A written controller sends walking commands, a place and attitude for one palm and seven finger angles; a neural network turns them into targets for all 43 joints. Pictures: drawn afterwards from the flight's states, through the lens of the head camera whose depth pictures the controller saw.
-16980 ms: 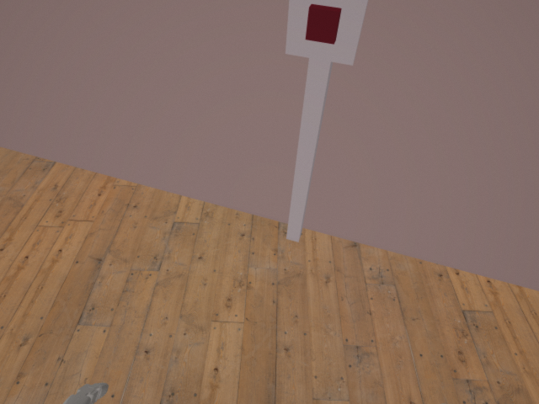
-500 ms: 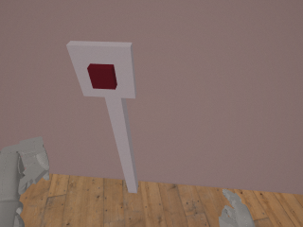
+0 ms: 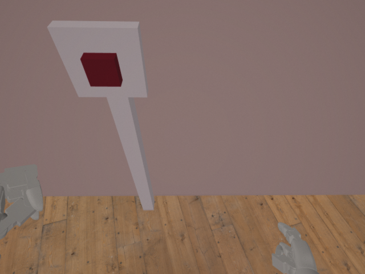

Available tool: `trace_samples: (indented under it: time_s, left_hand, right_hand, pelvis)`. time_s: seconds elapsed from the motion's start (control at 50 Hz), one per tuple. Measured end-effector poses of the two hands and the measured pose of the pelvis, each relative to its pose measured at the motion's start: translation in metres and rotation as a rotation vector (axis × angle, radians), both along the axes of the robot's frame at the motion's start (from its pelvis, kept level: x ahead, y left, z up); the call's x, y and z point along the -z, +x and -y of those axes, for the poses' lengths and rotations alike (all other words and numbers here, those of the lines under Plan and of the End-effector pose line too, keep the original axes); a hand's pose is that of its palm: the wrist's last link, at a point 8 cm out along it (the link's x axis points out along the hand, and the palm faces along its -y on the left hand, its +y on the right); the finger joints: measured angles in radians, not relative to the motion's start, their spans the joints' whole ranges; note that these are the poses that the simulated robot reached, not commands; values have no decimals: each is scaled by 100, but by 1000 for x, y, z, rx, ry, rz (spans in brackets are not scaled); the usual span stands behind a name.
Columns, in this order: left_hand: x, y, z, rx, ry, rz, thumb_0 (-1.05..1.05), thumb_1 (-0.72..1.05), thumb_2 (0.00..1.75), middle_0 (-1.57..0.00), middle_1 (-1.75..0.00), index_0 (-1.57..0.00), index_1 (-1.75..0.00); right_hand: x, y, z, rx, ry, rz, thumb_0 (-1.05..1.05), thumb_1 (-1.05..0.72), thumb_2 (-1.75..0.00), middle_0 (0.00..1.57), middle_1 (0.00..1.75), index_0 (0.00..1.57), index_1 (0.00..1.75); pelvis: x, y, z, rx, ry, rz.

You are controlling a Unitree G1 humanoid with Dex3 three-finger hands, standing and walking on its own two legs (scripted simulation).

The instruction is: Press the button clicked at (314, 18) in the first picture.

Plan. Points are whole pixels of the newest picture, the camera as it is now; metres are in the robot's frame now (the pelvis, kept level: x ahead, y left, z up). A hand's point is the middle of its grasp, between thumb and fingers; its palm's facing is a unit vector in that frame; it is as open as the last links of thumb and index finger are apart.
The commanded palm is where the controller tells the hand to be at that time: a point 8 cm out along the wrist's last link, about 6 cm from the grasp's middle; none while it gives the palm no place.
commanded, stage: step back with the hand held close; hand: left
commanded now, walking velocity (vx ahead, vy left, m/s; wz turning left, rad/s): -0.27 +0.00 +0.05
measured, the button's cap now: (103, 69) +0.50 +0.22 +0.18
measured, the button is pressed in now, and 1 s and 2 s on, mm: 0 0 0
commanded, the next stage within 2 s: stop stepping back and stand still in 0.70 s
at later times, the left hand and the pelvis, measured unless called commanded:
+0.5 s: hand out of the picture +0.07 +0.28 +0.16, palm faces +0.46 -0.80 -0.38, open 3.1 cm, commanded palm +0.01 +0.32 +0.18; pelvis -0.10 +0.03 -0.02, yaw +3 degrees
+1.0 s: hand out of the picture -0.06 +0.34 +0.17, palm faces +0.45 -0.84 -0.29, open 3.1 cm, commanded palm -0.13 +0.36 +0.18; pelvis -0.27 +0.08 -0.02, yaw -1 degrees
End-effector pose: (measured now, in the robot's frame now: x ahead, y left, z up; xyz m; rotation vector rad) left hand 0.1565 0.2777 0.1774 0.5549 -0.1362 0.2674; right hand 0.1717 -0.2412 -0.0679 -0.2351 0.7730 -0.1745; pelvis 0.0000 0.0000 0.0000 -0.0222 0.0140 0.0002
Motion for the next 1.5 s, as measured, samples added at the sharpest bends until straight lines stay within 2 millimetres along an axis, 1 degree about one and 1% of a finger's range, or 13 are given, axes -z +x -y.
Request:
trace_samples:
  time_s: [0.18,0.4,0.6,0.72,0.78,0.84,0.9,0.98,1.06,1.16,1.26,1.38,1.5]
  left_hand:
    - [-3,-47,-16,-27,7,80,2,89,90,-131,-150,-130,-149]
    - [-2,-117,-28,-97,-1,169,2,89,90,-131,-150,-131,-149]
    - [-10,-147,-60,-60,12,300,2,88,90,-131,-150,-131,-149]
    - [-20,-200,-61,-47,4,300,2,89,90,-131,-150,-131,-149]
    - [-19,-233,-54,-15,61,317,2,89,90,-131,-150,-131,-149]
    - [-19,-257,-57,7,27,338,2,88,90,-131,-150,-131,-149]
    - [-18,-268,-73,-19,-18,375,1,88,90,-132,-150,-131,-149]
    - [2,-263,-95,-41,-87,354,1,88,90,-132,-150,-131,-150]
    - [7,-266,-92,-1,-129,249,2,89,90,-131,-150,-131,-150]
    - [-21,-318,-63,123,-48,182,2,89,90,-131,-150,-131,-149]
    - [-34,-370,-65,123,86,237,2,88,90,-131,-150,-131,-149]
    - [-12,-380,-112,-115,-45,230,1,88,90,-132,-150,-131,-149]
    - [4,-380,-103,-38,-102,234,2,89,90,-131,-150,-131,-150]
  right_hand:
    - [-3,-32,-20,-28,6,69,1,-91,-90,20,30,20,30]
    - [12,-80,-39,-111,-13,34,1,-91,-90,20,30,20,30]
    - [10,-133,-63,-90,-34,49,1,-91,-90,20,30,20,30]
    - [2,-160,-83,-144,17,74,1,-91,-90,20,30,20,30]
    - [10,-171,-89,-180,31,118,1,-90,-90,20,30,20,30]
    - [16,-195,-94,-175,17,68,1,-91,-90,20,30,20,30]
    - [6,-222,-102,-146,2,44,1,-91,-90,20,30,20,30]
    - [2,-254,-104,-95,-24,130,1,-90,-90,20,30,21,30]
    - [-9,-302,-107,-51,5,121,1,-91,-90,20,30,20,30]
    - [-21,-356,-98,-3,17,100,1,-90,-90,20,30,21,30]
    - [10,-389,-78,25,-23,16,1,-90,-90,20,30,21,30]
    - [7,-420,-78,76,-35,-20,1,-91,-90,20,30,20,30]
    - [9,-424,-92,60,-73,76,1,-91,-90,20,30,20,30]
  pelvis:
    - [6,-37,-12,-11,-14,20]
    - [14,-83,-19,-67,-25,38]
    - [17,-132,-39,-89,-94,56]
    - [12,-170,-42,-98,-86,-7]
    - [26,-199,-44,-40,-21,-28]
    - [24,-216,-55,-41,-46,21]
    - [17,-225,-63,-7,-12,40]
    - [25,-257,-78,5,-9,64]
    - [10,-289,-80,18,0,79]
    - [-6,-316,-78,19,-18,45]
    - [12,-350,-83,35,8,23]
    - [-1,-363,-91,22,45,-7]
    - [13,-375,-109,1,50,26]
